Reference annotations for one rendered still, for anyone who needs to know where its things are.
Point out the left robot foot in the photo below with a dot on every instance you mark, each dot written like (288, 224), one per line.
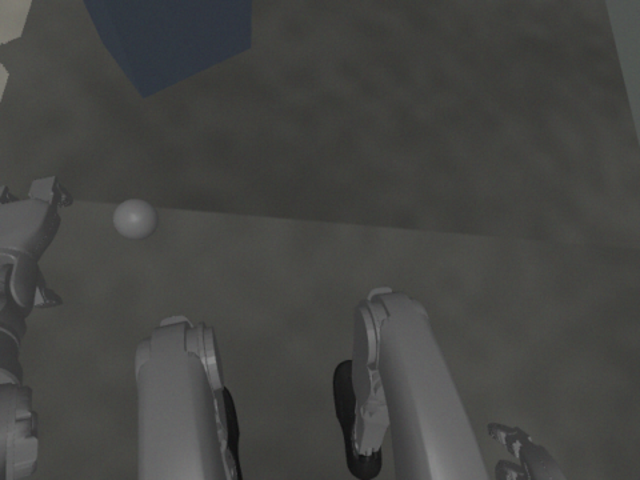
(233, 434)

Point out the right robot hand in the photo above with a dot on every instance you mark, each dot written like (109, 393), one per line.
(536, 462)

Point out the left robot arm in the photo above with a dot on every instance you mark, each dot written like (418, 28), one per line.
(18, 423)

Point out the left robot hand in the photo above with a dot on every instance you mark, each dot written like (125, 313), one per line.
(30, 225)

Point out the right robot foot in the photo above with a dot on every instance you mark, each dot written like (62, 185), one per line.
(361, 466)

